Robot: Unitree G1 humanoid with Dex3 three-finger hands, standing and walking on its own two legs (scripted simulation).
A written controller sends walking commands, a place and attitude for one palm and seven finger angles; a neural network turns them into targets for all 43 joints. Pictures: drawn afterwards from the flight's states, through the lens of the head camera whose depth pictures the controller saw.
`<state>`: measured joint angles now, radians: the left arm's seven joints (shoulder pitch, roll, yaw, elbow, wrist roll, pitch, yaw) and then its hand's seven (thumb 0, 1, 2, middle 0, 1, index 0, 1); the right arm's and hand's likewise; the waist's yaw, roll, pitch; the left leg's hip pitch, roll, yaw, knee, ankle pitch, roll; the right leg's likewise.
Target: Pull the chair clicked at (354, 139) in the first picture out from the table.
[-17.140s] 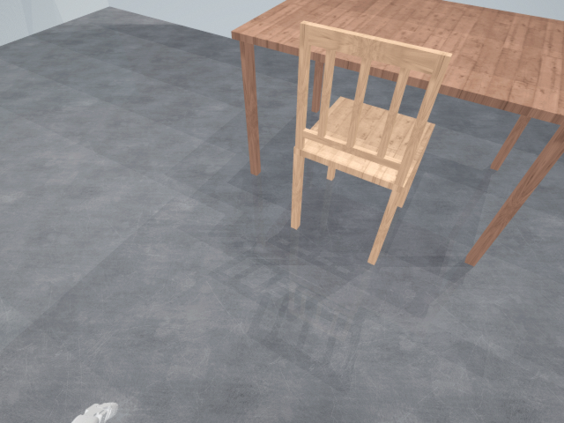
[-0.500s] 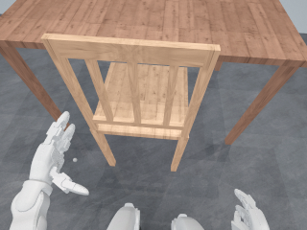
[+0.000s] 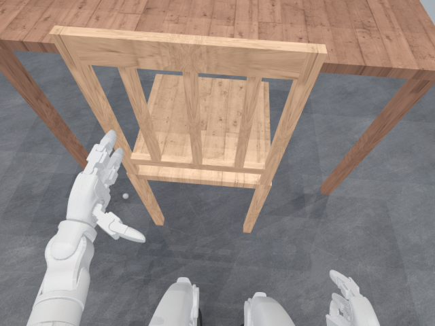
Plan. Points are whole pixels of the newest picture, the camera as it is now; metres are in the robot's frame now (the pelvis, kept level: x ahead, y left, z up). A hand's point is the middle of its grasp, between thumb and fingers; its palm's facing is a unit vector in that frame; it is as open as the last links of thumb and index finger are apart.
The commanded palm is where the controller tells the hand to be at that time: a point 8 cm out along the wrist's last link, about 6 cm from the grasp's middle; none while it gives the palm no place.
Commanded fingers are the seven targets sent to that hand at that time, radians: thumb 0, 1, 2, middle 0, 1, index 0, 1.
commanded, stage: aim the fingers beside a spindle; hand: left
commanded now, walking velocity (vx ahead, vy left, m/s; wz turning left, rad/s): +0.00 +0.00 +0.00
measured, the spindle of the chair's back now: (194, 125) +0.50 +0.07 +0.02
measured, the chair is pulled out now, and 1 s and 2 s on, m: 0.00 0.00 0.00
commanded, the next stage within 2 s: none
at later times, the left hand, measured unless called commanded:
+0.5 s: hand (144, 187) +0.36 +0.15 +0.01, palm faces -0.11 -0.99 -0.03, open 16.9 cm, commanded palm +0.35 +0.21 +0.01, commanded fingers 0.00 -0.50 0.30 -0.06 -0.08 -0.06 -0.08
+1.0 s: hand (137, 181) +0.37 +0.17 +0.01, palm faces -0.05 -1.00 -0.06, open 16.9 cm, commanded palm +0.34 +0.22 +0.01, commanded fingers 0.00 -0.50 0.30 -0.06 -0.08 -0.06 -0.08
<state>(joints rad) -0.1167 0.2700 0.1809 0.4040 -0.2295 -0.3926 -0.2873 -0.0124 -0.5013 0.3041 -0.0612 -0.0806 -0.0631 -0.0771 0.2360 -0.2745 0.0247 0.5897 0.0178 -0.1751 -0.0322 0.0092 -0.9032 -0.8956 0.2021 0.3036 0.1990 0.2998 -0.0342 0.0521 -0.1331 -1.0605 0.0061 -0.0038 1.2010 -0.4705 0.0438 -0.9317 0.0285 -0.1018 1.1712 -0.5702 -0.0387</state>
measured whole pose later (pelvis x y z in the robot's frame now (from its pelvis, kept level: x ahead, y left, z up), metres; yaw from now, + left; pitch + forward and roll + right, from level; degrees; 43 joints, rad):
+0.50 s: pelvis +0.00 +0.01 -0.01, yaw -1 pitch +21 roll -4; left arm -0.22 0.22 0.13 0.47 -0.17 -0.40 -0.20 -0.01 -0.50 0.30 -0.06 -0.08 -0.06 -0.08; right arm 0.24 -0.27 0.02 0.59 0.00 -0.10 0.00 0.01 -0.90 -0.90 0.20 0.30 0.20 0.30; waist -0.05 0.05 -0.14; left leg -1.13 0.01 0.01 1.25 -0.49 0.06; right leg -1.00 0.02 -0.09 1.22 -0.58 -0.02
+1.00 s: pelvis +0.00 +0.00 -0.01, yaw -1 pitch +21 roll -3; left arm -0.26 0.26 0.19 0.53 -0.16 -0.43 -0.19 -0.01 -0.50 0.30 -0.07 -0.08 -0.07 -0.08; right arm 0.22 -0.26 0.03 0.59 0.00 -0.07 0.00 0.01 -0.90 -0.90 0.20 0.30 0.20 0.30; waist -0.05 0.04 -0.15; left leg -1.14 0.01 0.01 1.26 -0.49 0.05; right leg -1.01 0.03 -0.09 1.23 -0.59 -0.04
